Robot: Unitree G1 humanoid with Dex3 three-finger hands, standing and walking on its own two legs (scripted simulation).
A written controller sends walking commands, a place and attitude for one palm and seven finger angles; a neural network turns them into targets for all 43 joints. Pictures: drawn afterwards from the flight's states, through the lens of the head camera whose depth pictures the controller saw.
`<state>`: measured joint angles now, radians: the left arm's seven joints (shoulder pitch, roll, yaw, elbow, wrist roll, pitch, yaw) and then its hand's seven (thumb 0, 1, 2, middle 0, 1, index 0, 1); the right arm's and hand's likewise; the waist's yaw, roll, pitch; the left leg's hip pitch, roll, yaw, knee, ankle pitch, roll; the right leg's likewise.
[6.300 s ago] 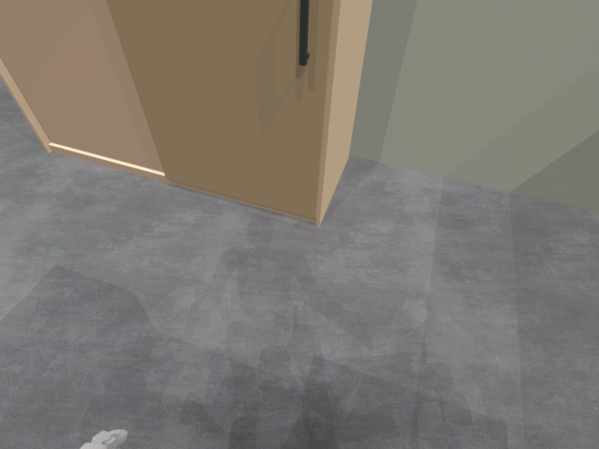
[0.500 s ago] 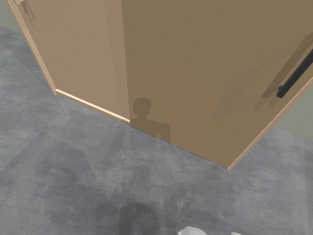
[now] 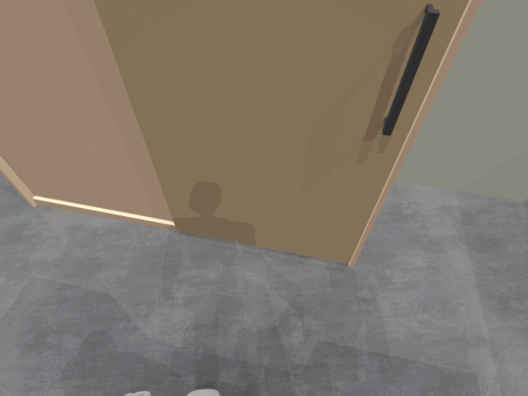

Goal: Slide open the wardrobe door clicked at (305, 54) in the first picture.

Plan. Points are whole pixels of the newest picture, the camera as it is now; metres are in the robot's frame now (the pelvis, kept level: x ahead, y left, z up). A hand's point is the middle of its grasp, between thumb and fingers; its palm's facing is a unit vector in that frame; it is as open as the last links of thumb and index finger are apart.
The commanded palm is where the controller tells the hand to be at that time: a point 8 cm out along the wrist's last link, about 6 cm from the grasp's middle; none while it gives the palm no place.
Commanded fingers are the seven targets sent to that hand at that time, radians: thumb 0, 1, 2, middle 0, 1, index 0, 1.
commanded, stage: turn to face it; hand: right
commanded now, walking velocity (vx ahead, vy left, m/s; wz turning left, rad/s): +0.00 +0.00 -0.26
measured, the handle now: (405, 77) +0.71 -0.26 +0.12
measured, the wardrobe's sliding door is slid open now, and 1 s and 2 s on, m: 0.00 0.00 0.00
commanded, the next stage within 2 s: take the last steps up to it in 0.02 s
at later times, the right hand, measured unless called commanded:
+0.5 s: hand out of the picture -0.07 -0.17 -0.17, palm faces +0.22 +0.95 -0.20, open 7.4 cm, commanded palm none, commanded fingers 0.00 -0.90 -0.90 0.20 0.30 0.20 0.30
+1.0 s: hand (367, 345) +0.25 -0.18 -0.17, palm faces +0.08 +0.97 -0.22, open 7.4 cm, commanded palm none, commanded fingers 0.00 -0.90 -0.90 0.20 0.30 0.20 0.30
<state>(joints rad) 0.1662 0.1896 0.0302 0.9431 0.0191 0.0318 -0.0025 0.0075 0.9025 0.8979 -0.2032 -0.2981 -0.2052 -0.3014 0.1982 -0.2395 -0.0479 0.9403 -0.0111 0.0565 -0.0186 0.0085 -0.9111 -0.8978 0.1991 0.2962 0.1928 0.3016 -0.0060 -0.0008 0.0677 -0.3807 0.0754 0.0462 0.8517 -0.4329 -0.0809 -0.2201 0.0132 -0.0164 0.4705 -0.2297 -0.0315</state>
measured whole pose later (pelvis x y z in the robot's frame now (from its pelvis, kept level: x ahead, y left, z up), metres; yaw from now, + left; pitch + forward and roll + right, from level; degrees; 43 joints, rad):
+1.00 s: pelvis +0.15 +0.01 -0.02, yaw -5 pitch -1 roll -1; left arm 0.45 0.12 0.04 1.18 0.02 -0.03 0.01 0.01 0.91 0.90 -0.20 -0.30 -0.20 -0.30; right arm 0.11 -0.18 -0.06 1.00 -0.02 -0.06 0.02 0.01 -0.91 -0.90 0.20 0.30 0.19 0.30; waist 0.04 -0.03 0.08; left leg -0.43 0.06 0.14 0.64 -0.19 0.04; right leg -0.08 -0.10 -0.10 0.73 -0.50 0.02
